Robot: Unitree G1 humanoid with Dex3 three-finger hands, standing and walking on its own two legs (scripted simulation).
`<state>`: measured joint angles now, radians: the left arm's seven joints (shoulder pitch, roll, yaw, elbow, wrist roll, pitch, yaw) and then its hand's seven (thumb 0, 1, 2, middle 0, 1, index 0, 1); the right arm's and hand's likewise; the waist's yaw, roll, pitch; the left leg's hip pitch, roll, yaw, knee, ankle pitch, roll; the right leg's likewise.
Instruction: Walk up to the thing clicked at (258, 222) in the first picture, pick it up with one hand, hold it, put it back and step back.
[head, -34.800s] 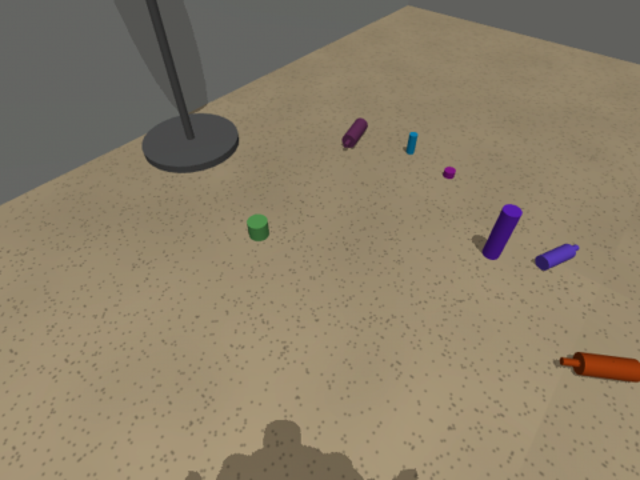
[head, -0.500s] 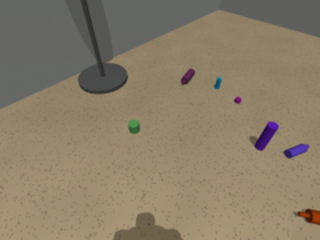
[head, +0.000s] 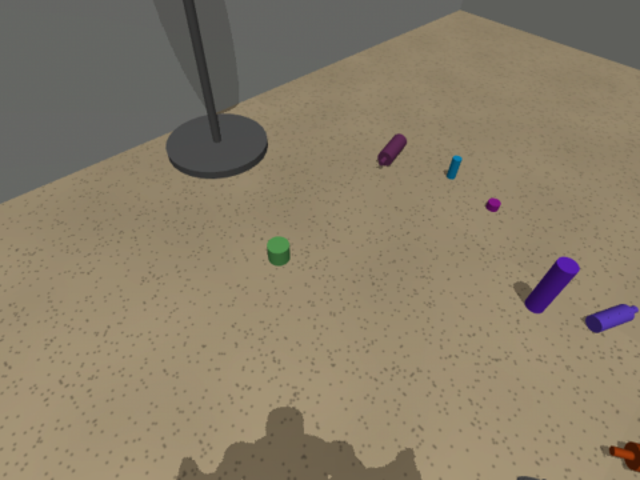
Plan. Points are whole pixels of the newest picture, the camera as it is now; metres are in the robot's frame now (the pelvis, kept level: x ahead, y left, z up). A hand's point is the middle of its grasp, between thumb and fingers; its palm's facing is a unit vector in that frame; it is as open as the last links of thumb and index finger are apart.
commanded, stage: step back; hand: left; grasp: from above
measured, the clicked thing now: (278, 251) +1.04 +0.17 -0.73
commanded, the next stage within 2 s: stand in 0.12 s
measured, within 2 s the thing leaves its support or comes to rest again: neither
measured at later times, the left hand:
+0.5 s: hand out of the picture +0.07 +0.24 -0.14, palm faces -0.02 -0.94 -0.33, open 7.4 cm
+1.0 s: hand out of the picture +0.04 +0.25 -0.14, palm faces -0.02 -0.94 -0.34, open 7.4 cm
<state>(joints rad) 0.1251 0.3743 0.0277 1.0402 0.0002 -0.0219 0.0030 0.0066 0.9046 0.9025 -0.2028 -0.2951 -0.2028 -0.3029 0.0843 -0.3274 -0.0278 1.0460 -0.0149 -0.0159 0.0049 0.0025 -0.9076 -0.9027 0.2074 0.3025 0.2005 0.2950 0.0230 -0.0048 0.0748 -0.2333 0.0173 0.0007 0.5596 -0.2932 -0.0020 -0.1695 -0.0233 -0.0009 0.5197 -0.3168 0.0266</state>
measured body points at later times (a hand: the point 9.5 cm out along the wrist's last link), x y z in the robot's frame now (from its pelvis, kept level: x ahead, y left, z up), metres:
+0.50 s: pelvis -0.01 -0.01 +0.01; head +0.00 -0.01 +0.46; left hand +0.07 +0.29 -0.12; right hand +0.08 -0.31 -0.12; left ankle +0.00 +0.12 -0.73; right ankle -0.02 -0.14 -0.73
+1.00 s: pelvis -0.02 -0.01 +0.01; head +0.00 -0.01 +0.46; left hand +0.05 +0.29 -0.12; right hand +0.05 -0.31 -0.12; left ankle +0.00 +0.12 -0.73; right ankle -0.02 -0.14 -0.73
